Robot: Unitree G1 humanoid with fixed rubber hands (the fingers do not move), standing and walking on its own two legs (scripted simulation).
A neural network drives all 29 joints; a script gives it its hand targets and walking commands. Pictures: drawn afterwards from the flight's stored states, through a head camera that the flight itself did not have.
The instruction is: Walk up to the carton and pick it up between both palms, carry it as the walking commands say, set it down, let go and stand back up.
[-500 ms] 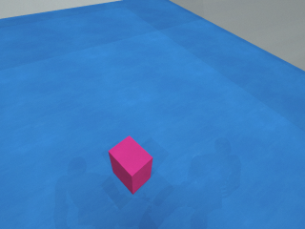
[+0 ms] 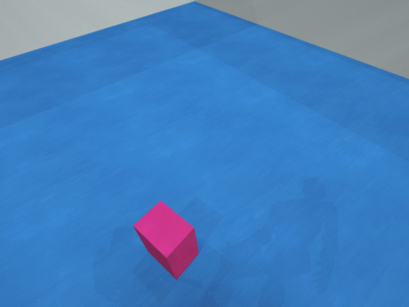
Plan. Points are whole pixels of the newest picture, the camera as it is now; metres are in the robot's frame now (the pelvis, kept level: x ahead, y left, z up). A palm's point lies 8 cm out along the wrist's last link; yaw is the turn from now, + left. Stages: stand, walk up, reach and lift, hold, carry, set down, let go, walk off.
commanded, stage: walk up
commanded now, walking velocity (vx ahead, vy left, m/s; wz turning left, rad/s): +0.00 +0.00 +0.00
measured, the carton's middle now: (168, 240) +0.53 +0.19 -0.63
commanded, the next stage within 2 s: none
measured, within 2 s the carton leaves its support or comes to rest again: neither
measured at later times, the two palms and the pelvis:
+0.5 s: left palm out of the picture -0.02 +0.21 -0.14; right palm out of the picture -0.04 -0.22 -0.14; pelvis -0.01 -0.01 +0.00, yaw +0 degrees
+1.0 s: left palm out of the picture +0.01 +0.29 -0.16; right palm out of the picture -0.01 -0.23 -0.13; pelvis -0.03 +0.02 -0.01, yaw +13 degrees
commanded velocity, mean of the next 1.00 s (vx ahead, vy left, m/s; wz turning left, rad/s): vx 0.03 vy -0.04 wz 0.21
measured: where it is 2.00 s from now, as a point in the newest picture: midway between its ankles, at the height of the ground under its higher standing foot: outside the picture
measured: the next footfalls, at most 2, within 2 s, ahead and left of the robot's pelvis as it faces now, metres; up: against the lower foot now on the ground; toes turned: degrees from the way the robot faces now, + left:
left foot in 0.24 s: -0.01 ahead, +0.14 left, +0.00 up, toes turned +15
right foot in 1.36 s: +0.18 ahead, -0.18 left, +0.00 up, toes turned +14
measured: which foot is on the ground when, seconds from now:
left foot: up 0.00-0.22, down 0.24-1.00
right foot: down 0.00-0.86, up 0.88-1.00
